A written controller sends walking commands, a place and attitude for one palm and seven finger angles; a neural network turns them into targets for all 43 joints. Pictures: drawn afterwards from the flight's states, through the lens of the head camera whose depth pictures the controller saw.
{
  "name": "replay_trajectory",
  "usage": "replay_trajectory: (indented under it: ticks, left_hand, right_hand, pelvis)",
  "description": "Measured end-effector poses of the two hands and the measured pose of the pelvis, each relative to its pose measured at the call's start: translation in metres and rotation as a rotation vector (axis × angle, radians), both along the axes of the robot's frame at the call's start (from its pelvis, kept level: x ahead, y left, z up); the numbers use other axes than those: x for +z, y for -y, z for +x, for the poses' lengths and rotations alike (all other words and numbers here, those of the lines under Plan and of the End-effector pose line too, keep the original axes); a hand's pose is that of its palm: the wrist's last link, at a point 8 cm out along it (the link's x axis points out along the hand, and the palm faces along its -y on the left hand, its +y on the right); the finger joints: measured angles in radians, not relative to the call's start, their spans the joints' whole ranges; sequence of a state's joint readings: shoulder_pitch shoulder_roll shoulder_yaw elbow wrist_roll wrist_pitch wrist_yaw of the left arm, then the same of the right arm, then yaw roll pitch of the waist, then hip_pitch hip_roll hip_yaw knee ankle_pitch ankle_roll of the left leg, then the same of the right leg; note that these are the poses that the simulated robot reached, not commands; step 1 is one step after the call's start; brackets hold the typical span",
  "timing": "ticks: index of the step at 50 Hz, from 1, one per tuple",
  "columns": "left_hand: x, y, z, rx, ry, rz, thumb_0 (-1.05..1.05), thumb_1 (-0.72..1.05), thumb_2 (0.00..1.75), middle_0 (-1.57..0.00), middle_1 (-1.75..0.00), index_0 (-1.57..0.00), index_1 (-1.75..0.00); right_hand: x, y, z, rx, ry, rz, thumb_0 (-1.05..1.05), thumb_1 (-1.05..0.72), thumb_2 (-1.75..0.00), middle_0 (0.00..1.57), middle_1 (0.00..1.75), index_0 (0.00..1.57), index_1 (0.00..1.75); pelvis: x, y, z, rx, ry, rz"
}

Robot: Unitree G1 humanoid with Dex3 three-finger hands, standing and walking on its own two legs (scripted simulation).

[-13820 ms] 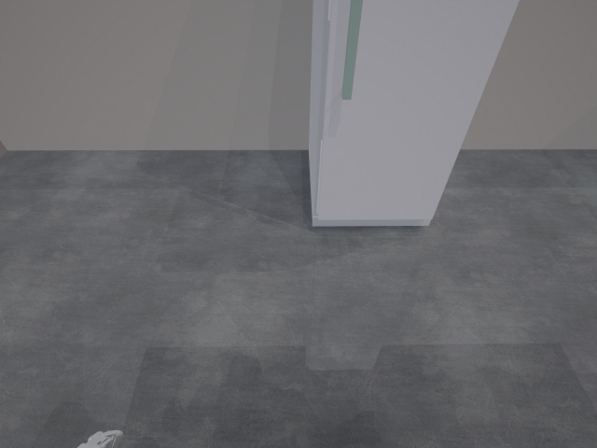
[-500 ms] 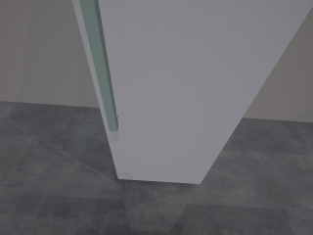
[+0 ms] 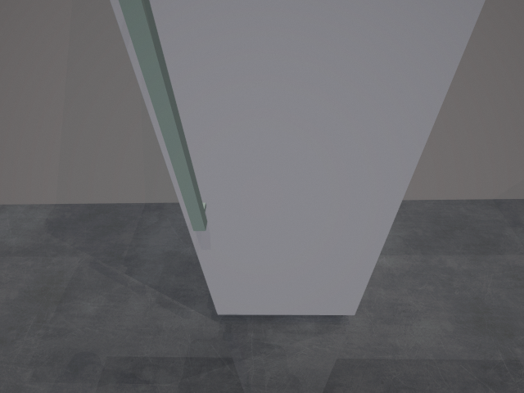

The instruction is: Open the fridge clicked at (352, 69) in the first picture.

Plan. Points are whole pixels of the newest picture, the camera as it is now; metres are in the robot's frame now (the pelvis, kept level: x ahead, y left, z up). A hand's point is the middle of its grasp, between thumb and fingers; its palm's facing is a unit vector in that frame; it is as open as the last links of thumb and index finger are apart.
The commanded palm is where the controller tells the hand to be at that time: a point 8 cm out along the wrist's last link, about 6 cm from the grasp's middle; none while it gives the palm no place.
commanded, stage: come to a stop and stand still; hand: left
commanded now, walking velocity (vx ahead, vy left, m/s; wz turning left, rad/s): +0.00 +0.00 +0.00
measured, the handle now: (177, 129) +0.49 +0.17 +0.17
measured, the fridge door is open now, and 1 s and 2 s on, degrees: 0 0 0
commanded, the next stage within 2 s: look again from close up in 0.24 s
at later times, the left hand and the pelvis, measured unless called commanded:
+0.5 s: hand out of the picture +0.02 +0.16 -0.17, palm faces +0.01 -0.98 -0.21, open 7.4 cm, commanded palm none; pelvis +0.01 -0.01 +0.00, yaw +0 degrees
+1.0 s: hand out of the picture +0.03 +0.15 -0.17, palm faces +0.02 -0.98 -0.20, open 7.4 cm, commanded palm none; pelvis +0.02 -0.02 +0.01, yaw +0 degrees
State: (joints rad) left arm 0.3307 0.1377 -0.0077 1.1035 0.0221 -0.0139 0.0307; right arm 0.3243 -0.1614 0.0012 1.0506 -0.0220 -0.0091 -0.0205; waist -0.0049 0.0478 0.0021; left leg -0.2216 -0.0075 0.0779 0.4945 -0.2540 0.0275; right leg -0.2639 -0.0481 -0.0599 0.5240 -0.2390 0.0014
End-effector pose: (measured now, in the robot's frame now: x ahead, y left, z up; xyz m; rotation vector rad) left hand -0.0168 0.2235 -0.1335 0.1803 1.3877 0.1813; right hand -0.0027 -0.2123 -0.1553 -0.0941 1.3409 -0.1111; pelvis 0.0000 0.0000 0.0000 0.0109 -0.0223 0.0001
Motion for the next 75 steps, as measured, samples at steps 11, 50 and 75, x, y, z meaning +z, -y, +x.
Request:
replay_trajectory:
  ticks: [11, 50, 75]
  left_hand:
    - [0.004, 0.001, 0.031, -0.024, 0.075, 0.005, 0.01, 0.9, 0.9, -0.2, -0.3, -0.2, -0.3]
    - [-0.002, 0.021, 0.037, -0.008, 0.024, -0.031, 0.01, 0.91, 0.9, -0.2, -0.3, -0.2, -0.3]
    - [0.127, 0.028, 0.202, -0.19, 1.351, -0.214, 0.01, 0.69, 0.8, -0.22, -0.45, -0.21, -0.44]
  right_hand:
    - [0.004, 0.007, 0.003, 0.006, -0.001, -0.009, 0.01, -0.91, -0.9, 0.2, 0.3, 0.2, 0.3]
    - [0.012, 0.026, 0.023, 0.012, -0.039, -0.042, 0.0, -0.92, -0.9, 0.2, 0.3, 0.2, 0.3]
    - [0.087, 0.068, 0.201, 0.116, 0.853, -0.192, 0.01, -0.91, -0.9, 0.2, 0.3, 0.2, 0.3]
  pelvis:
    - [0.003, 0.005, 0.002, -0.005, 0.0, 0.008]
    - [0.006, 0.02, 0.019, -0.006, -0.003, 0.001]
    - [-0.039, 0.021, 0.004, -0.003, -0.13, 0.014]
